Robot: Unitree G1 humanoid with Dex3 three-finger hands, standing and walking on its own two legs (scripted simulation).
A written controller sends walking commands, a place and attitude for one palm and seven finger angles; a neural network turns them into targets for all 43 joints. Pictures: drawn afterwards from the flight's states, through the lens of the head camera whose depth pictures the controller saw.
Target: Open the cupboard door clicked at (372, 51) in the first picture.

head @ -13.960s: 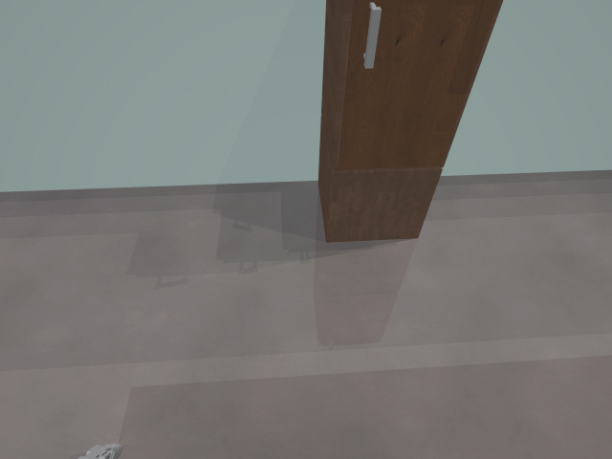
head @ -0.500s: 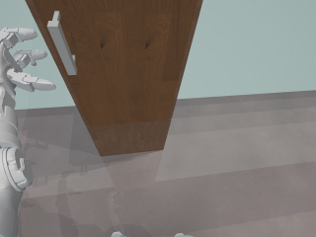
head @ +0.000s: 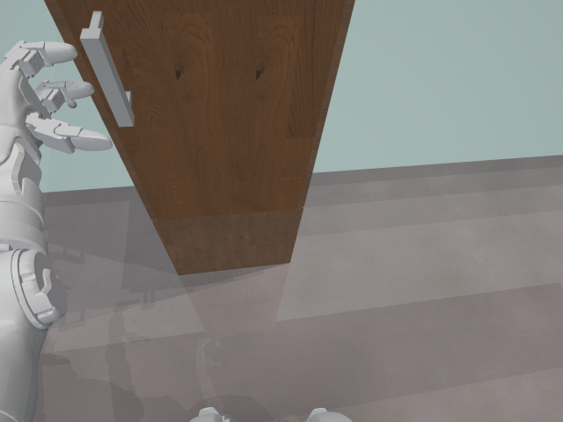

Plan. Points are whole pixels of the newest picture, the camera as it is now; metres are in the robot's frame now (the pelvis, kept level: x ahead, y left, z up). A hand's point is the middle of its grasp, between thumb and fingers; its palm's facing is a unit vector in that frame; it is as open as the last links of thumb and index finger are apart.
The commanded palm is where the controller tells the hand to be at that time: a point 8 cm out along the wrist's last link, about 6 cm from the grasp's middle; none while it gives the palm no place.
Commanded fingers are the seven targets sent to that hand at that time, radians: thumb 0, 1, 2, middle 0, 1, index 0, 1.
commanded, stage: slide the fingers in behind the handle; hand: left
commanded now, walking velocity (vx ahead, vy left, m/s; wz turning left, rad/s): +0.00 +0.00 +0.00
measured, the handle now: (112, 73) +0.58 +0.20 +0.14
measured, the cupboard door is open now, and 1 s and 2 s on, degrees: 0 0 1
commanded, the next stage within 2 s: close the thumb around the handle in 1.58 s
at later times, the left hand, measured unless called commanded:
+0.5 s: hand (91, 103) +0.51 +0.21 +0.14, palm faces +0.05 -1.00 +0.01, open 14.0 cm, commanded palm +0.48 +0.26 +0.14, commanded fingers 0.00 -0.50 0.30 -0.30 -1.20 -0.30 -1.20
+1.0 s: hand (101, 107) +0.50 +0.20 +0.15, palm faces +0.09 -1.00 +0.01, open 14.3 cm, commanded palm +0.48 +0.22 +0.14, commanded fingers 0.00 -0.50 0.30 -0.30 -1.20 -0.30 -1.20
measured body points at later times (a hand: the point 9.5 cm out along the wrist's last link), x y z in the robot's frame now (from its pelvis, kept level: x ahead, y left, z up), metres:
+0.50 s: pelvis +0.00 +0.00 +0.00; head +0.09 +0.02 +0.44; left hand +0.50 +0.26 +0.15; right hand +0.00 -0.28 -0.11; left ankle +0.01 +0.10 -0.71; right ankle -0.02 -0.12 -0.71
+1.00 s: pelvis +0.00 +0.00 +0.00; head +0.08 +0.01 +0.44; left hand +0.49 +0.25 +0.15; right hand +0.02 -0.27 -0.11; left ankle +0.01 +0.10 -0.71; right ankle -0.02 -0.12 -0.71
